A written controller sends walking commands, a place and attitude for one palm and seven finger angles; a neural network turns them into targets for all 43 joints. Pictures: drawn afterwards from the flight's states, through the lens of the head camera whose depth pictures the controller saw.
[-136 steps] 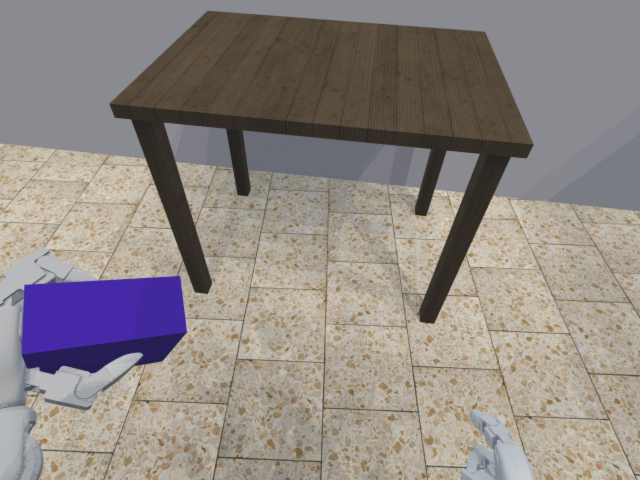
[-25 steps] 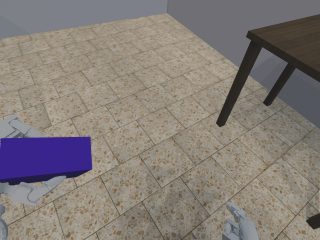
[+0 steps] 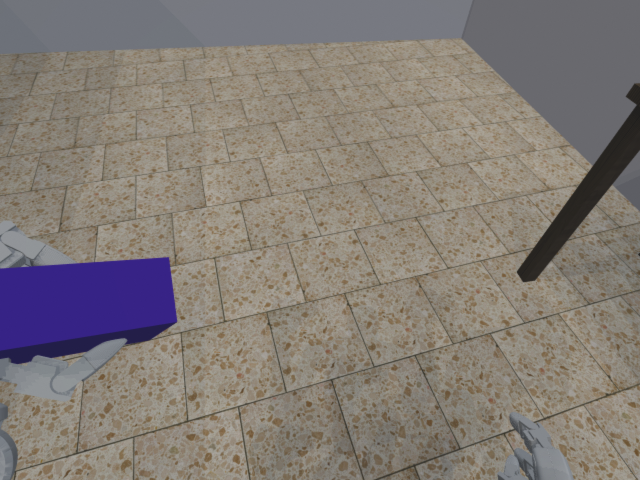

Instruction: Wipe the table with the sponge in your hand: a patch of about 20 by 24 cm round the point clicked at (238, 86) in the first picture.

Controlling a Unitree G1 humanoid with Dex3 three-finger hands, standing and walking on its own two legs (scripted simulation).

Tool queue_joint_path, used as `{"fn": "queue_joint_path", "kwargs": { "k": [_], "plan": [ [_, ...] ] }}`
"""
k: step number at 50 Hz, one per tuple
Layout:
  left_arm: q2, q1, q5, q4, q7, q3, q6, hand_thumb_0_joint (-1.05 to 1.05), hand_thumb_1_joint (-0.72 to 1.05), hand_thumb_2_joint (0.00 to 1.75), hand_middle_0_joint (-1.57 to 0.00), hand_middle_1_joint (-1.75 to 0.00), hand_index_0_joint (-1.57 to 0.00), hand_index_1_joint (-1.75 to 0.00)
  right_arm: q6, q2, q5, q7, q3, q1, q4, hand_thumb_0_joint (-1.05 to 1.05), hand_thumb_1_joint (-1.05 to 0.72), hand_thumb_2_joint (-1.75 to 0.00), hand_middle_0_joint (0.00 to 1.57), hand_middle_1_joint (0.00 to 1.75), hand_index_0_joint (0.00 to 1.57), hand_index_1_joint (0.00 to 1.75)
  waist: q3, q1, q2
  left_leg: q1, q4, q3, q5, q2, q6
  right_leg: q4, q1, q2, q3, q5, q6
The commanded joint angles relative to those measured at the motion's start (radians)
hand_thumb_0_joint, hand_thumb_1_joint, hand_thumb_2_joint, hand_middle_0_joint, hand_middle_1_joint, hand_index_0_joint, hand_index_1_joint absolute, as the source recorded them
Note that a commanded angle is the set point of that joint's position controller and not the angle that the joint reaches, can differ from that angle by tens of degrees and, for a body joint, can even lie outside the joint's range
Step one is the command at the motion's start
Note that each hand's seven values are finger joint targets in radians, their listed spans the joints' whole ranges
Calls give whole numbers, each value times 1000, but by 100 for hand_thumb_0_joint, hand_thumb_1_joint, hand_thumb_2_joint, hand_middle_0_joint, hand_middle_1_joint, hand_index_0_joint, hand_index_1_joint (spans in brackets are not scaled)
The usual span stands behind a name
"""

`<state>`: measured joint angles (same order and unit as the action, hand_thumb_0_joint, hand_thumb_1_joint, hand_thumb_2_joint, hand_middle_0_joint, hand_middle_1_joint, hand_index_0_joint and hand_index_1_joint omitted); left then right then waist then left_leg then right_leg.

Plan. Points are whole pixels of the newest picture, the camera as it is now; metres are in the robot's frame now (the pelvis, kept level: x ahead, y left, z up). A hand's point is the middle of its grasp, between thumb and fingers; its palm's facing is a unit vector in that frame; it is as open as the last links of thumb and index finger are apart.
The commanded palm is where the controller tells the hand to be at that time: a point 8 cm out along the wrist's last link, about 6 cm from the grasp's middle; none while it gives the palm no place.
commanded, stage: walk around to get in front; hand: left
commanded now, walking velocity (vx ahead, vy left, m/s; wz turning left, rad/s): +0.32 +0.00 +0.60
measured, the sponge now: (110, 309) +0.23 +0.20 +0.17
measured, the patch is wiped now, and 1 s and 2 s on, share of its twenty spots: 0.00 0.00 0.00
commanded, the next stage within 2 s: none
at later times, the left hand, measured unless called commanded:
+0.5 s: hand (47, 357) +0.18 +0.24 +0.17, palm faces +0.59 -0.68 -0.43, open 9.4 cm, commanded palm +0.11 +0.27 +0.19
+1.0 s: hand (16, 242) +0.27 +0.30 +0.20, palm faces +0.66 -0.61 -0.44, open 9.4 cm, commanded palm +0.20 +0.32 +0.19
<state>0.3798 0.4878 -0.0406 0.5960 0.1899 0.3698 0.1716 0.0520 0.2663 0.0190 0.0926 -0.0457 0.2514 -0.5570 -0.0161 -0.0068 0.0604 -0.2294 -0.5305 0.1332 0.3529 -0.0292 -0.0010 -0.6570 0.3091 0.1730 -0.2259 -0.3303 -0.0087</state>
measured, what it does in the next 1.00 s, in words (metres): walks ahead, turning left: right foot, then left foot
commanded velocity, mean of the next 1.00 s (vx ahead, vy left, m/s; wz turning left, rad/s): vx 0.36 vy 0.00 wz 0.32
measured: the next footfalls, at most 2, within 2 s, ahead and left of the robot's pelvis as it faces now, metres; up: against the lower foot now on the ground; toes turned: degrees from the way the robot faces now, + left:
right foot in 0.38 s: +0.11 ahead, -0.13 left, +0.00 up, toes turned +4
left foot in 0.78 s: +0.14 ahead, +0.14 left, +0.00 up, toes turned +30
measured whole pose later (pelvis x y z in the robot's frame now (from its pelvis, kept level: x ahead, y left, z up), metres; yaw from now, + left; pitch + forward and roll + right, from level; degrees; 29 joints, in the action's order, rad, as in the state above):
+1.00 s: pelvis +0.15 +0.00 +0.01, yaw +22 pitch +1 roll +0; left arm 0.39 0.48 -0.02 0.60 0.16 0.38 0.23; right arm 0.11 0.09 -0.01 0.03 0.03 0.19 -0.59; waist -0.06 0.00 0.01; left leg -0.25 -0.50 0.13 0.26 -0.08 0.01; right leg -0.99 0.53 0.12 -0.11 -0.38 -0.05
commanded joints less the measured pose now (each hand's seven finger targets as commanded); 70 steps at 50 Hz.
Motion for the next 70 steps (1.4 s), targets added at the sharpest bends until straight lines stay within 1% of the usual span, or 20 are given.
{"fn": "queue_joint_path", "kwargs": {
  "k": [1, 7, 16, 18, 19, 20, 25, 36, 37, 38, 39, 42, 47, 54, 55, 57, 59, 61, 64, 70],
  "plan": [
    [180, -139, 24, 222, 1, 107, 113, 0, 10, 130, -120, -160, -120, -160, 91, 50, -8, -25, -1, -70, 116, 0, -90, -90, 20, 30, 20, 30, 101, -13, -400, 278, 231, -694, -429, -432, -281, -589, 447, -60, 166, -284, -47],
    [123, -91, 24, 188, -31, 71, 95, 0, 10, 130, -120, -160, -120, -160, 107, 52, -31, -42, -11, -96, 76, 0, -90, -90, 20, 30, 20, 30, 11, 3, -309, -14, 282, -367, -28, -216, -191, -435, 272, -71, 146, -32, -70],
    [95, -171, 22, 21, -46, 40, 63, 0, 10, 130, -120, -160, -120, -160, 104, 37, -13, -20, 20, -129, 52, 0, -90, -90, 20, 30, 20, 30, 5, 27, -246, -165, 170, -324, 210, -168, -148, 122, -137, -170, 47, -64, -69],
    [138, -191, 37, 34, -43, 55, 48, 0, 10, 130, -120, -160, -120, -160, 91, 4, -19, -24, 24, -126, 57, 0, -90, -90, 20, 30, 20, 30, 73, 38, 45, -376, -237, -193, 199, -46, -78, 357, -366, 40, 315, -191, 22],
    [209, -187, 35, 29, -36, 102, 37, 0, 10, 130, -120, -160, -120, -160, 87, 2, -20, -24, 17, -151, 73, 0, -90, -90, 20, 30, 20, 30, 78, 52, 268, -526, -605, -123, 260, 64, -26, 462, -379, 291, 733, -246, 136],
    [189, -233, 18, 81, -30, 81, 49, 0, 10, 130, -120, -160, -120, -160, 94, 40, -7, -30, 2, -174, 84, 0, -90, -90, 20, 30, 20, 30, 75, 34, 207, -535, -751, -197, 168, 25, -4, 507, -294, 353, 808, -325, 162],
    [198, -124, 21, 104, -36, 121, 89, 0, 10, 130, -120, -160, -120, -160, 48, 32, -13, -22, 5, -191, 74, 0, -90, -90, 20, 30, 20, 30, 7, 16, 65, -455, -716, -124, -29, -59, 47, 428, -178, 194, 286, 28, 112],
    [140, -107, 14, 168, 29, 93, 82, 0, 10, 130, -120, -160, -120, -160, 50, 30, -13, -18, -19, -93, 134, 0, -90, -90, 20, 30, 20, 30, 104, 15, 87, -41, 20, 113, -97, 22, 0, 164, -212, 138, 114, 256, 101],
    [134, -128, 16, 184, 29, 82, 89, 0, 10, 130, -120, -160, -120, -160, 51, 44, -17, -8, -29, -78, 134, 0, -90, -90, 20, 30, 20, 30, 135, -6, -4, 112, 70, 87, -125, 12, -21, -18, -129, 98, 75, 306, 67],
    [130, -147, 21, 215, 31, 76, 106, 0, 10, 130, -120, -160, -120, -160, 51, 64, -20, -6, -34, -72, 141, 0, -90, -90, 20, 30, 20, 30, 186, -26, -226, 282, 114, -126, -151, -113, -88, -268, 38, 25, 27, 201, 14],
    [119, -146, 17, 220, 29, 60, 119, 0, 10, 130, -120, -160, -120, -160, 59, 74, -21, -15, -33, -82, 140, 0, -90, -90, 20, 30, 20, 30, 178, -14, -442, 399, 175, -526, -421, -356, -209, -508, 287, -99, 60, -244, -23],
    [220, -153, 34, 215, 3, 140, 122, 0, 10, 130, -120, -160, -120, -160, 67, 49, -30, -38, -25, -115, 105, 0, -90, -90, 20, 30, 20, 30, 107, -11, -294, 235, 226, -584, -226, -404, -296, -664, 438, -26, 231, -203, -21],
    [139, -4, 10, 267, -14, 122, 132, 0, 10, 130, -120, -160, -120, -160, 106, 26, -27, -49, -11, -108, 84, 0, -90, -90, 20, 30, 20, 30, 111, 15, -316, 73, 247, -214, -268, -265, -180, -341, 254, -39, 119, -26, -38],
    [104, -92, 12, 19, -34, 86, 97, 0, 10, 130, -120, -160, -120, -160, 86, 25, -29, -16, -5, -117, 64, 0, -90, -90, 20, 30, 20, 30, 101, 22, -191, -44, 21, -54, -105, -200, -107, 116, -137, -146, -17, 62, -42],
    [123, -128, 17, 31, -31, 85, 89, 0, 10, 130, -120, -160, -120, -160, 80, 12, -33, -16, 1, -119, 61, 0, -90, -90, 20, 30, 20, 30, 125, 26, -100, -110, -175, -34, -88, -157, -84, 199, -234, -98, 63, 32, -14],
    [227, -152, 22, 38, -19, 151, 76, 0, 10, 130, -120, -160, -120, -160, 75, 6, -28, -21, 11, -169, 91, 0, -90, -90, 20, 30, 20, 30, 129, 51, 286, -530, -723, -64, 240, 12, -14, 376, -414, 302, 737, 104, 194],
    [228, -187, 5, 94, -29, 147, 91, 0, 10, 130, -120, -160, -120, -160, 74, 34, -30, -34, -4, -169, 67, 0, -90, -90, 20, 30, 20, 30, 78, 34, 160, -521, -843, -168, 112, -56, 6, 408, -296, 302, 712, -63, 200],
    [196, -134, 16, 126, -29, 138, 112, 0, 10, 130, -120, -160, -120, -160, 52, 26, -28, -38, 10, -182, 53, 0, -90, -90, 20, 30, 20, 30, 50, 21, 73, -518, -827, -144, 33, -87, 29, 377, -261, 239, 427, 124, 172],
    [197, -111, 17, 184, -14, 148, 124, 0, 10, 130, -120, -160, -120, -160, 38, 30, -25, -34, -2, -179, 65, 0, -90, -90, 20, 30, 20, 30, 63, 5, 49, -416, -577, -103, -5, -112, 30, 351, -222, 208, 231, 297, 154],
    [152, 11, 4, 166, 22, 152, 114, 0, 10, 130, -120, -160, -120, -160, 35, 6, -20, -35, -10, -127, 130, 0, -90, -90, 20, 30, 20, 30, 100, 42, 84, -213, -115, 86, -79, -34, 11, 266, -266, 152, 147, 423, 139]
  ]
}}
